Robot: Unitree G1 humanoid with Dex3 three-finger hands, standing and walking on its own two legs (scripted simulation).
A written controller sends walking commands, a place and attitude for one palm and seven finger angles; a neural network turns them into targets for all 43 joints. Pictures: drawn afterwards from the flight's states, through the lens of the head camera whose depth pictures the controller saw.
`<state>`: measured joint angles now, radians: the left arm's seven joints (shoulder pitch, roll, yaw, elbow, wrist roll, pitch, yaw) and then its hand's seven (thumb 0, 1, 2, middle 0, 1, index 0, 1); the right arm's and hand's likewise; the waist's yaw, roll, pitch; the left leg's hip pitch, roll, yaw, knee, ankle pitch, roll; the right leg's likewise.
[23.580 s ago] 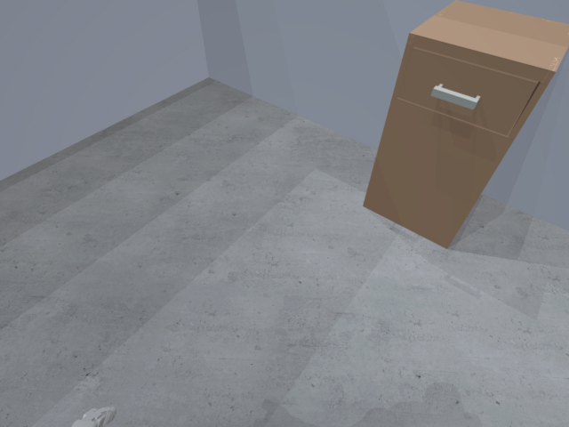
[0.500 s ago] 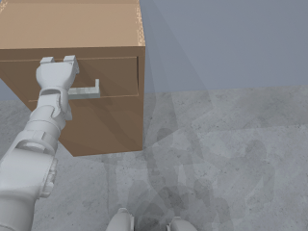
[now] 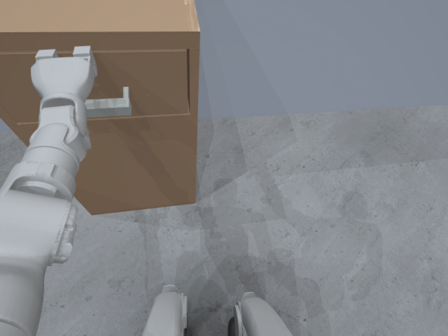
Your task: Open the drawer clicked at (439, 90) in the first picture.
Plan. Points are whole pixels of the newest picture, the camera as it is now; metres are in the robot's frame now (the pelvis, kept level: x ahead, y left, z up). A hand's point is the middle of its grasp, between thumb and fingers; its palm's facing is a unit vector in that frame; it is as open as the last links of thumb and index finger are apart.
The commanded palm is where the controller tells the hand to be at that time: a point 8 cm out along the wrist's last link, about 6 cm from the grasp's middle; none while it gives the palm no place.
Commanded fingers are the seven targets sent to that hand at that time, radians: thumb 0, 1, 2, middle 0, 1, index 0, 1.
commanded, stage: lower the fingers behind the handle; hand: left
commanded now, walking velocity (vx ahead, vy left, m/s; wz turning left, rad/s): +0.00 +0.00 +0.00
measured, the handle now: (94, 100) +0.57 +0.23 +0.01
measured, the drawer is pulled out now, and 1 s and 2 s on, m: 0.00 0.00 0.00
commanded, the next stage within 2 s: close the thumb around the handle in 0.78 s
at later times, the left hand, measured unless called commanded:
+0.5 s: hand (103, 122) +0.54 +0.21 -0.01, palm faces +0.06 -0.02 -1.00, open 13.4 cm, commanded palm +0.54 +0.20 +0.04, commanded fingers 0.00 -0.50 0.30 -0.30 -1.20 -0.30 -1.20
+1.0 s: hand (101, 121) +0.53 +0.22 +0.00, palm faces -0.01 -0.01 -1.00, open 13.3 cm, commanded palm +0.54 +0.21 +0.04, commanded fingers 0.00 -0.11 0.47 -0.33 -1.24 -0.33 -1.24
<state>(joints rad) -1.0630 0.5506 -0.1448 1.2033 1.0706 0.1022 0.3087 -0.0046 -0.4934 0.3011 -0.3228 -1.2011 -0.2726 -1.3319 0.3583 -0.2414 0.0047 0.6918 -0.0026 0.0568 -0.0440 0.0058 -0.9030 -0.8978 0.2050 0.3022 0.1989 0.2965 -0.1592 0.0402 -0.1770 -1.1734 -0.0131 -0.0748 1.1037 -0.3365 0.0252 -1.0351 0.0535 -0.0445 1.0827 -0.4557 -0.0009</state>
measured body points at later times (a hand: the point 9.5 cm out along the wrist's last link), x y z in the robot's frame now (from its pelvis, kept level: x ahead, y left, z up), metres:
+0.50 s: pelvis +0.00 +0.00 -0.02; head +0.15 +0.02 +0.40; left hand +0.53 +0.21 +0.04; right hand -0.01 -0.26 -0.14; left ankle +0.09 +0.10 -0.65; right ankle +0.03 -0.13 -0.64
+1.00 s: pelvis +0.02 -0.01 -0.01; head +0.15 +0.00 +0.42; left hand +0.53 +0.21 +0.05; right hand +0.04 -0.29 -0.12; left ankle +0.09 +0.10 -0.65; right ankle +0.03 -0.13 -0.65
